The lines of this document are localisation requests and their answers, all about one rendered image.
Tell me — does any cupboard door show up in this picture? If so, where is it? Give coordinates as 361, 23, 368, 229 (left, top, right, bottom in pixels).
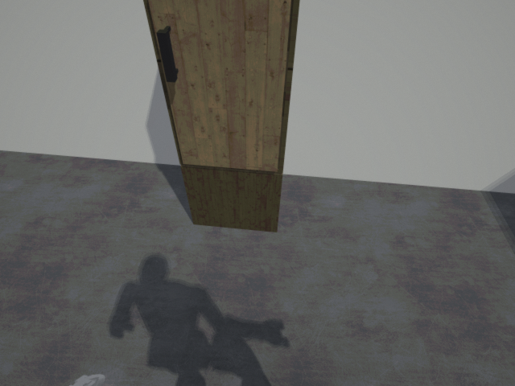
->
148, 0, 291, 172

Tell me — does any handle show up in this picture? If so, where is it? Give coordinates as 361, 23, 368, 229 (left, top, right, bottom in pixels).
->
156, 26, 178, 82

